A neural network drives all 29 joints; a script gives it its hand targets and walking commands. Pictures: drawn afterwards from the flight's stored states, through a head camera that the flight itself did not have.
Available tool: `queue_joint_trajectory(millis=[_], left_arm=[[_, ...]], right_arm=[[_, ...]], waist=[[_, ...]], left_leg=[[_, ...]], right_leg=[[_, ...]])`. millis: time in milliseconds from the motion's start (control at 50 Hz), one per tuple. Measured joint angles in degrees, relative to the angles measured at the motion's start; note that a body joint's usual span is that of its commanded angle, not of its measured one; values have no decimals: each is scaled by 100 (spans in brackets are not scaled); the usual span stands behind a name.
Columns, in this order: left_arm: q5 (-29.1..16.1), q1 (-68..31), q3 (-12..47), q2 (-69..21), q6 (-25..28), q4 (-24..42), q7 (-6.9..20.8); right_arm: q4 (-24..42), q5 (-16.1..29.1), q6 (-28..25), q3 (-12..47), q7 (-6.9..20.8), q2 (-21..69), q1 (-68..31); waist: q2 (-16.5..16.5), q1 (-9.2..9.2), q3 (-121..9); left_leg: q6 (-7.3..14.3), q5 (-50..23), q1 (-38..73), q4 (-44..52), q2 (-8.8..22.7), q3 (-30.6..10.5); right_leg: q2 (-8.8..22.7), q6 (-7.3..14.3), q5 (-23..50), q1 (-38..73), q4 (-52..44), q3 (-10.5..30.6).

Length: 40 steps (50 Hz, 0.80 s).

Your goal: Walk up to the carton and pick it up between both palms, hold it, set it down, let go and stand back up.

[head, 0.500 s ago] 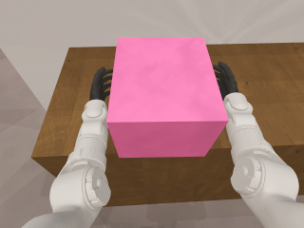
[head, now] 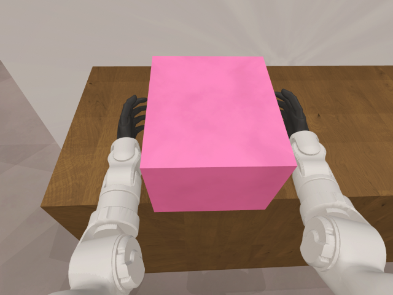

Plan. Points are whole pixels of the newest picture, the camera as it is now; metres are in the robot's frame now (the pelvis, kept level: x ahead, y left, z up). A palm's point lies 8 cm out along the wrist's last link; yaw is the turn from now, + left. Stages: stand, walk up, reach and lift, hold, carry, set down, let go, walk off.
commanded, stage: reach and lift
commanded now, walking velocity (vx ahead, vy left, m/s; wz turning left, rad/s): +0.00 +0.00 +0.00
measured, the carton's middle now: (209, 133) +0.45 +0.01 +0.07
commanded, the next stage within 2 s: none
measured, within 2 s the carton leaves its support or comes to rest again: neither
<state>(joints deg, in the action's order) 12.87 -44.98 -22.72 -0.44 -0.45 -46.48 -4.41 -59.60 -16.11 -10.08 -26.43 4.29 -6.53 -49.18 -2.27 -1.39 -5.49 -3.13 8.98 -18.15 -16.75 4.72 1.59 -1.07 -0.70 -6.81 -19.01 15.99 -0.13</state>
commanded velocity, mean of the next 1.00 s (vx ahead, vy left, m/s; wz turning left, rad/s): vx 0.00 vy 0.00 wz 0.00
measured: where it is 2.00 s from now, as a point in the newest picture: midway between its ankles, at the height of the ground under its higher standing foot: outside the picture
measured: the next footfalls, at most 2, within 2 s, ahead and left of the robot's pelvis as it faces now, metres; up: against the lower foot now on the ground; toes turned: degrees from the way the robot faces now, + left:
none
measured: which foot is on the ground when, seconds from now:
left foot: down 0.00-1.00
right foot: down 0.00-1.00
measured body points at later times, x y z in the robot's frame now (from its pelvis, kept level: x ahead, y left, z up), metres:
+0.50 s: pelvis -0.04 +0.00 +0.00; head -0.01 +0.03 +0.45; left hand +0.40 +0.18 +0.12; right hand +0.41 -0.16 +0.13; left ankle -0.02 +0.15 -0.75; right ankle -0.01 -0.12 -0.75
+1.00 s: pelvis -0.02 +0.02 +0.00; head -0.03 +0.05 +0.45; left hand +0.39 +0.20 +0.15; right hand +0.40 -0.14 +0.16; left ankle -0.02 +0.15 -0.75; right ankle -0.01 -0.12 -0.75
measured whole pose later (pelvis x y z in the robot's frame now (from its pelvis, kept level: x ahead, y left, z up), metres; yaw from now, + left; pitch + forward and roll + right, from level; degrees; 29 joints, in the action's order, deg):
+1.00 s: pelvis -0.02 +0.02 +0.00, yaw +2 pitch -1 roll -1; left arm 11.1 -39.1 -16.0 2.2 -22.4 -27.2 -3.2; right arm -49.9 4.5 4.0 -9.1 -2.0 -7.3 -44.8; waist -3.5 2.2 -1.6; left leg -2.1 9.3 -6.4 -16.9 2.8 0.8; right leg 0.8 -1.2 -6.7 -5.1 13.0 -1.3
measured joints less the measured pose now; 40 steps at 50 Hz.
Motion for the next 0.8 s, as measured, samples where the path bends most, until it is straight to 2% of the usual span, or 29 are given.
queue_joint_trajectory(millis=[120, 260, 460, 560, 620, 720, 800], left_arm=[[104, -127, -91, 11, 291, -217, 38], [49, -239, 31, 139, 184, -503, 5], [-273, -459, 445, 305, -427, -627, -190], [-394, -445, 543, 322, -647, -392, -227], [-438, -463, 545, 344, -784, -297, -209], [-261, -324, 396, 315, -1149, 192, -48], [5, -277, 110, 226, -1463, 448, 172]], right_arm=[[-282, 17, -415, -19, -139, -45, -39], [-734, 0, -493, -197, -213, -54, -162], [-724, 119, 109, -201, -148, -111, -291], [-375, 509, 414, 155, -152, -133, -235], [-215, 688, 621, 291, -178, -133, -240], [130, 1246, 974, 903, -374, -164, -167], [195, 1396, 1184, 1058, -464, -148, -158]], waist=[[-94, 25, 115], [-135, 42, 99], [-164, 28, -199], [-108, 80, -243], [-84, 174, -259], [-74, 284, -16], [-119, 374, 263]], left_leg=[[13, -179, 87, 143, -92, -43], [43, -397, 43, 285, -161, -50], [59, -474, -142, 288, -157, 29], [46, -395, 0, 240, -121, 9], [47, -335, 159, 239, -130, -39], [50, -255, 754, 332, -139, -81], [77, -197, 1140, 341, -180, -138]], right_leg=[[89, 49, 20, 73, -29, -64], [156, 40, 172, -15, -61, -71], [148, 50, 250, -259, -12, 7], [115, 52, 214, -66, -59, -16], [126, 46, 142, 116, -57, -67], [137, 17, 69, 755, -199, -116], [178, -7, 4, 1191, -252, -178]])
